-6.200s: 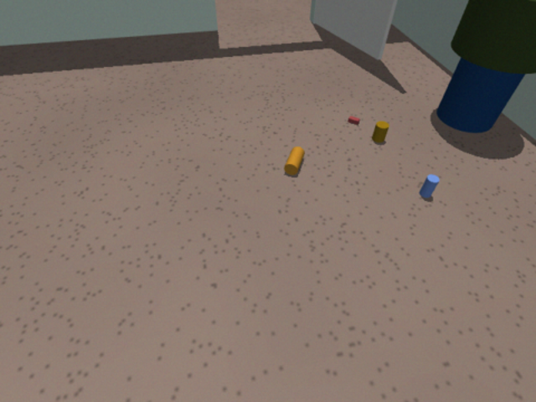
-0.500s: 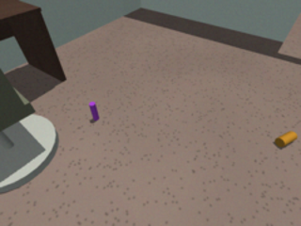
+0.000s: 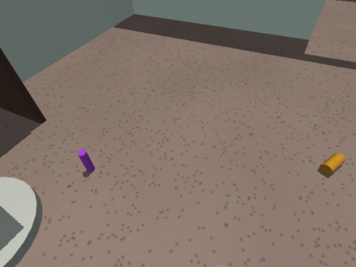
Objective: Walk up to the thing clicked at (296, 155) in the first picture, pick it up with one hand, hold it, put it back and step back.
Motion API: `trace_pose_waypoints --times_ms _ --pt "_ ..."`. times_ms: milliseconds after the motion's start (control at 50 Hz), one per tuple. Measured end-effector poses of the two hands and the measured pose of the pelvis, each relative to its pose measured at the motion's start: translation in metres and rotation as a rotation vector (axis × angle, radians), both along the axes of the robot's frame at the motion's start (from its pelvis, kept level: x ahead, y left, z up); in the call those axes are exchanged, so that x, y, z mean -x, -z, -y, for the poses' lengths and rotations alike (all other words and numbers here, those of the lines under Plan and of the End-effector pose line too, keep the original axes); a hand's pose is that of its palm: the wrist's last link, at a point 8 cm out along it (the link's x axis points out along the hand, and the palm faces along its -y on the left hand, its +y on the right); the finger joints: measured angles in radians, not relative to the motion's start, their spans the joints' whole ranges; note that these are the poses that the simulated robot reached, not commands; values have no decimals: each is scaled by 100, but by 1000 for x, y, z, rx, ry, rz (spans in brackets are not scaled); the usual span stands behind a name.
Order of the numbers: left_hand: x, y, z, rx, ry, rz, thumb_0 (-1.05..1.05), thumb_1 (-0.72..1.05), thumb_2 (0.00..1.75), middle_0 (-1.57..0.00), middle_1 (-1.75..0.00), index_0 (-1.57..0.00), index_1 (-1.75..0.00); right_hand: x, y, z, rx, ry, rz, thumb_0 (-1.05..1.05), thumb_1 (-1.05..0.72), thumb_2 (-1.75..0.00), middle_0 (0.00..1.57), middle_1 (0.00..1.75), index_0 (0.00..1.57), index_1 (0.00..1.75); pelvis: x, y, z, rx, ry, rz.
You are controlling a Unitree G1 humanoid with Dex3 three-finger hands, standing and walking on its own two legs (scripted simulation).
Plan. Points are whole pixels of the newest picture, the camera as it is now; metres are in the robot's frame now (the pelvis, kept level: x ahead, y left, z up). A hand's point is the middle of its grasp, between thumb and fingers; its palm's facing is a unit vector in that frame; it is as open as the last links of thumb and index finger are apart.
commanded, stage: walk up
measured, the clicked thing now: (333, 162) +0.89 -1.03 -0.73
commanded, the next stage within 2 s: none
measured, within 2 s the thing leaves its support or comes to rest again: neither
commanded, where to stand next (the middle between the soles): +0.86 -0.02 m, yaw +1 degrees
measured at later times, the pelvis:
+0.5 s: pelvis +0.24 +0.00 -0.01, yaw +2 degrees
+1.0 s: pelvis +0.45 -0.05 +0.00, yaw +1 degrees
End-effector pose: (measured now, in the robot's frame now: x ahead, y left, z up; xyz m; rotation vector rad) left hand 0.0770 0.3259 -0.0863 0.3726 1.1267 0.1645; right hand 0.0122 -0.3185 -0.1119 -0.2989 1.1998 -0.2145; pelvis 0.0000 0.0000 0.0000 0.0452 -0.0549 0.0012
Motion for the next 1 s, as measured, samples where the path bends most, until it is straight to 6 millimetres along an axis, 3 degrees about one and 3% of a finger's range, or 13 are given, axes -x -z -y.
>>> trace_pose_waypoints --times_ms 60,100,240,400,500,560,680,780,880,940,1000 --pt "-45 0 13 -32 -1 73 1 90 90 -21 -30 -20 -30 -33 18 16 -2 -12 -20 1 -90 -89 20 30 21 30 -31 12 16 29 -9 5" --pt "-64 -4 23 -33 -11 116 1 90 90 -21 -30 -20 -30 -60 20 20 -5 -29 -26 1 -90 -89 20 30 20 30 -47 11 22 30 -11 7" --pt "-90 -14 38 -15 -53 77 0 90 90 -21 -30 -20 -30 -163 -3 26 -15 -98 54 1 -91 -89 20 30 20 30 -107 -6 28 44 -19 -5" --pt "-114 9 21 15 -108 -30 1 90 90 -21 -30 -21 -30 -271 -23 16 31 -170 76 1 -91 -89 20 30 20 30 -184 -4 17 65 -36 -14" --pt "-151 37 0 22 -126 -100 1 90 90 -21 -30 -20 -30 -339 -23 -1 80 -185 147 1 -91 -89 20 30 20 30 -238 13 -2 45 -32 -12" --pt "-185 37 -2 25 -104 -116 1 90 90 -21 -30 -20 -30 -360 -31 -9 71 -152 183 1 -91 -89 20 30 20 30 -262 8 -5 42 -28 -8" --pt "-263 22 3 35 -52 -61 1 90 90 -21 -30 -20 -30 -380 -36 -9 55 -117 144 1 -90 -89 20 30 21 30 -310 -5 -1 25 -12 -8" --pt "-328 8 15 16 -6 -37 1 90 90 -21 -30 -20 -30 -395 -24 10 32 -84 94 1 -90 -89 20 30 21 30 -352 -5 12 13 -2 -10" --pt "-392 2 32 -45 5 30 1 90 90 -21 -30 -20 -30 -425 6 42 15 -54 45 1 -90 -89 20 30 21 30 -402 11 38 14 -4 -6" --pt "-416 -4 43 -64 -15 80 1 90 90 -21 -30 -20 -30 -453 16 52 10 -57 8 1 -90 -89 20 30 20 30 -425 13 48 25 -11 0" --pt "-428 -13 53 -60 -39 82 0 90 90 -21 -30 -20 -30 -486 13 53 -7 -76 12 1 -91 -89 20 30 20 30 -446 4 51 30 -17 0"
